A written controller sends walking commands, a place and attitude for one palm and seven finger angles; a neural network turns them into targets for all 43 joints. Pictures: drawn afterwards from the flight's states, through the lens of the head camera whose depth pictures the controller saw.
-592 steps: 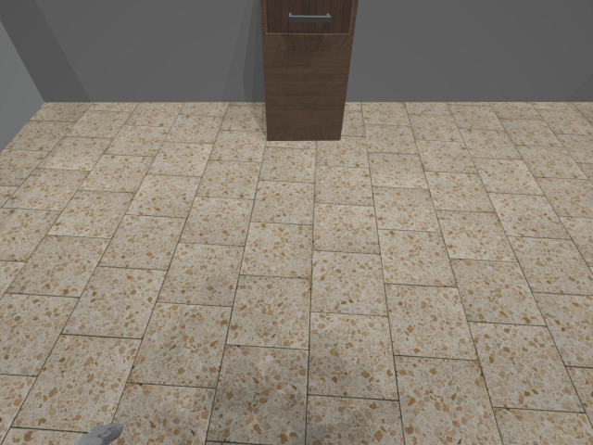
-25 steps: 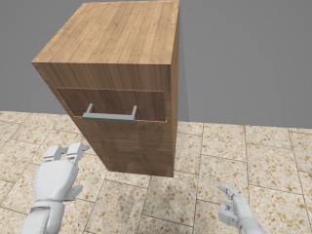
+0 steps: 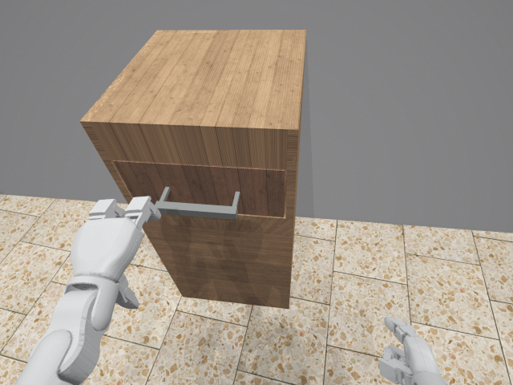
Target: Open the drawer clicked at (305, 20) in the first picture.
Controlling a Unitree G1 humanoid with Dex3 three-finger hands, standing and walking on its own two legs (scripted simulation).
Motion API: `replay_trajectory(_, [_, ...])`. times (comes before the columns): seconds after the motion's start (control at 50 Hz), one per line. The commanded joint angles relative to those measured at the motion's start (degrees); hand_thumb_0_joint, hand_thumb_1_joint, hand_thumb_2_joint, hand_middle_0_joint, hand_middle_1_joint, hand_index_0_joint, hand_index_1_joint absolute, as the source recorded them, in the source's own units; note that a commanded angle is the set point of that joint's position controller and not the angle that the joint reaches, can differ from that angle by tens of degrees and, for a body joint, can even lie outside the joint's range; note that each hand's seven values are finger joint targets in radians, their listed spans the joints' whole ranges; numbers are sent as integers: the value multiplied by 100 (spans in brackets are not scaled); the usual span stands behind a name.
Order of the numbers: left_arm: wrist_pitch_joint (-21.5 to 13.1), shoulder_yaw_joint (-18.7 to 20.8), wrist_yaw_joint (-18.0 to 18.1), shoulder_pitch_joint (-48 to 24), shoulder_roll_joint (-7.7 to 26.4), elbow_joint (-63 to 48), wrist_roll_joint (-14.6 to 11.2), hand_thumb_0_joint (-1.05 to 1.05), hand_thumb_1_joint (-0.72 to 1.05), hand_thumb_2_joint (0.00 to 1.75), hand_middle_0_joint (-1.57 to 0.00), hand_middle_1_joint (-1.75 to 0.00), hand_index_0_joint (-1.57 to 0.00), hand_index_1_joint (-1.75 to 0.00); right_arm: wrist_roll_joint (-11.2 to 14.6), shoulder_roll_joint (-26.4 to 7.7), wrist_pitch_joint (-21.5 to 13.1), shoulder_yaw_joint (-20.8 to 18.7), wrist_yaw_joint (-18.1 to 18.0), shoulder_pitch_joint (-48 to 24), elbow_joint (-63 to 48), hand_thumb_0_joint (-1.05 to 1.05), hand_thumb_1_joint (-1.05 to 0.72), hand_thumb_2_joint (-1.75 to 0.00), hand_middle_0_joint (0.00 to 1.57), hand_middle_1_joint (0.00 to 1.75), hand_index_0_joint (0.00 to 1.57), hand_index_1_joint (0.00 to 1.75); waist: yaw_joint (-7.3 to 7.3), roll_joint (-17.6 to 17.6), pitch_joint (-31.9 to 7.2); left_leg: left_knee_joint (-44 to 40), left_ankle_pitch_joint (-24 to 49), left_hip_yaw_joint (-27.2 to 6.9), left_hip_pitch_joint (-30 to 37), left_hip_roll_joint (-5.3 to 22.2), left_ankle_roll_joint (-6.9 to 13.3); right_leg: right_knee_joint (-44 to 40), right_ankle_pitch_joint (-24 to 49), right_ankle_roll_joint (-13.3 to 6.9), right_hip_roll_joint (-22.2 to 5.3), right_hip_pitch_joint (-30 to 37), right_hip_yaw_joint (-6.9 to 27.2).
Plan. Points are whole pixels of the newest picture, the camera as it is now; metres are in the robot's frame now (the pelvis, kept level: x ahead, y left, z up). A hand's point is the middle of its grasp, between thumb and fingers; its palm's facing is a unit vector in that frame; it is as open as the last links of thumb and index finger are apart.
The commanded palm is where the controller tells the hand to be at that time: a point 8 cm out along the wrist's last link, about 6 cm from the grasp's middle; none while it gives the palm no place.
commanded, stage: raise the hand with hooked fingers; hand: left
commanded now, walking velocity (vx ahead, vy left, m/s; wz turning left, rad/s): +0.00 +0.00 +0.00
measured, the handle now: (198, 202) +0.50 +0.20 -0.07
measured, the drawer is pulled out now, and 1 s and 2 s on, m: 0.00 0.00 0.00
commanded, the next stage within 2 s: move the hooked fingers above the handle in 0.60 s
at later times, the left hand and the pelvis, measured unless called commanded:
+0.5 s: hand (123, 248) +0.28 +0.24 +0.08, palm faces +0.00 -0.08 -1.00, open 13.9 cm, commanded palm +0.26 +0.24 +0.14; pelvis -0.02 +0.00 +0.01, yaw +0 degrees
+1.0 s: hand (138, 245) +0.30 +0.23 +0.07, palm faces -0.02 -0.06 -1.00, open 13.9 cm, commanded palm +0.29 +0.23 +0.12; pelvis -0.02 -0.02 +0.01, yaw +1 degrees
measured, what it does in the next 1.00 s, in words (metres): stands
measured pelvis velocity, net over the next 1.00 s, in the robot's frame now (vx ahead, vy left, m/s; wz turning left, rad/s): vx -0.02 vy -0.02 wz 0.02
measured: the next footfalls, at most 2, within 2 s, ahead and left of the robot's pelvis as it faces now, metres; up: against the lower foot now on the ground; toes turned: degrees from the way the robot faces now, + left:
none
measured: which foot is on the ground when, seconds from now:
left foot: down 0.00-1.00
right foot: down 0.00-1.00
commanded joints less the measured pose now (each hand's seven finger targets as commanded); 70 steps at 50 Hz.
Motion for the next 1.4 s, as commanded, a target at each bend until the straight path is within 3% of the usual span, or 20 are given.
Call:
replay_trajectory(0.0, [-1,780,-106,-1536,1269,-870,-27,0,-50,30,-30,-120,-30,-120,62,-612,-176,-102,-60,-511,-845,0,-90,-90,20,30,20,30,32,-268,-937,-717,2373,-126,658,123,-65,-609,1761,-255,81,837,-149])
replay_trajectory(0.06, [-23,720,-326,-2071,1301,-693,-59,0,-50,30,-30,-120,-30,-120,90,-610,-127,-66,-64,-471,-808,0,-90,-90,20,30,20,30,-20,-186,-863,-832,2279,-118,756,125,-88,-734,1647,-261,84,863,-176])
replay_trajectory(0.16, [-222,649,-622,-2732,1381,-623,-185,0,-50,30,-30,-120,-30,-120,96,-627,-149,-58,-100,-382,-787,0,-90,-90,20,30,20,30,-51,-47,-1118,-924,2266,-149,962,102,-86,-875,1604,-263,86,1036,-189])
replay_trajectory(0.18, [-262,655,-670,-2786,1409,-547,-209,0,-50,30,-30,-120,-30,-120,96,-621,-146,-69,-109,-370,-761,0,-90,-90,20,30,20,30,-73,-139,-1058,-937,2240,-141,968,99,-78,-921,1606,-254,95,1025,-194])
replay_trajectory(0.24, [-390,749,-779,-2249,1371,-405,-262,0,-50,30,-30,-120,-30,-120,96,-652,-143,-97,-52,-312,-779,0,-90,-90,20,30,20,30,51,-69,-1076,-986,2534,-158,933,109,-119,-935,1740,-271,109,1138,-205])
replay_trajectory(0.3, [-543,801,-807,-2085,1358,-556,-306,0,-50,30,-30,-120,-30,-120,88,-677,-133,-131,-2,-280,-788,0,-90,-90,20,30,20,30,92,-212,-1081,-1003,2691,-152,898,134,-129,-922,1839,-261,104,1157,-216])
replay_trajectory(0.44, [-893,1159,-383,-2388,1629,-883,-253,0,-50,30,-30,-120,-30,-120,76,-691,-189,-209,2,-258,-744,0,-90,-90,20,30,20,30,116,-77,-1218,-1021,2327,-148,855,102,-116,-936,1576,-270,108,1085,-163])
replay_trajectory(0.54, [-829,1076,-113,-2374,1500,-658,-221,0,-50,30,-30,-120,-30,-120,122,-681,-243,-254,3,-209,-647,0,-90,-90,20,30,20,30,71,-52,-1243,-1023,2080,-128,838,83,-109,-957,1388,-269,118,970,-167])
replay_trajectory(0.6, [-645,839,-158,-2279,1307,-369,-272,0,-50,30,-30,-120,-30,-120,170,-683,-238,-240,-14,-246,-621,0,-90,-90,20,30,20,30,17,-343,-1055,-1067,1784,-53,693,65,-57,-1035,1267,-236,94,956,-148])
replay_trajectory(0.66, [-537,756,-255,-2316,1348,-428,-252,0,-50,30,-30,-120,-30,-120,166,-698,-240,-205,-25,-299,-659,0,-90,-90,20,30,20,30,36,-250,-1102,-1106,1724,-35,675,41,-46,-1059,1246,-232,64,1094,-110])
replay_trajectory(0.8, [-671,827,-390,-2740,1489,201,-189,0,-50,30,-30,-120,-30,-120,171,-688,-254,-166,-139,-272,-578,0,-90,-90,20,30,20,30,-48,-577,-747,-1032,1425,63,415,-16,19,-1145,1136,-186,58,935,-30])
replay_trajectory(0.9, [-958,871,-239,-3360,1565,464,-65,0,-50,30,-30,-120,-30,-120,141,-652,-311,-204,-191,-138,-502,0,-90,-90,20,30,20,30,-59,-298,-1088,-872,1435,55,410,-56,22,-1010,1141,-200,60,835,-7])
replay_trajectory(0.94, [-1033,800,-155,-3630,1505,584,-24,0,-50,30,-30,-120,-30,-120,131,-654,-341,-244,-195,-51,-461,0,-90,-90,20,30,20,30,-132,-259,-1231,-778,1420,62,421,-64,24,-965,1127,-189,66,746,2])
replay_trajectory(1.0, [-1067,798,-43,-3597,1473,742,-1,0,-50,30,-30,-120,-30,-120,126,-652,-357,-285,-192,20,-429,0,-90,-90,20,30,20,30,-92,-140,-1491,-652,1705,78,377,-73,23,-817,1544,-212,65,815,19])
replay_trajectory(1.04, [-1023,914,-13,-3534,1563,1052,4,0,-50,30,-30,-120,-30,-120,135,-699,-334,-309,-181,105,-390,0,-90,-90,20,30,20,30,-115,-255,-1483,-601,1737,74,235,-69,12,-768,1631,-204,82,814,14])
replay_trajectory(1.06, [-986,879,-9,-3403,1502,1173,-7,0,-50,30,-30,-120,-30,-120,143,-688,-319,-310,-175,117,-405,0,-90,-90,20,30,20,30,-77,-334,-1477,-589,1738,87,140,-72,21,-733,1671,-202,72,858,14])
replay_trajectory(1.16, [-909,724,3,-3716,1416,1586,31,0,-50,30,-30,-120,-30,-120,171,-748,-273,-333,-185,215,-409,0,-90,-90,20,30,20,30,-179,-613,-1340,-515,1553,112,-123,-72,49,-688,1579,-172,59,705,14])
replay_trajectory(1.26, [-1116,827,155,-4271,1574,1508,146,0,-50,30,-30,-120,-30,-120,124,-769,-255,-410,-205,447,-358,0,-90,-90,20,30,20,30,-232,-346,-1858,-326,1878,54,-5,-70,65,-479,1872,-213,90,633,-2])
replay_trajectory(1.38, [-1166,795,433,-4632,1479,2113,275,0,-50,30,-30,-120,-30,-120,123,-779,-219,-475,-175,688,-190,0,-90,-90,20,30,20,30,-361,-283,-1876,-137,1951,22,-109,-40,39,-284,1830,-242,152,204,-103])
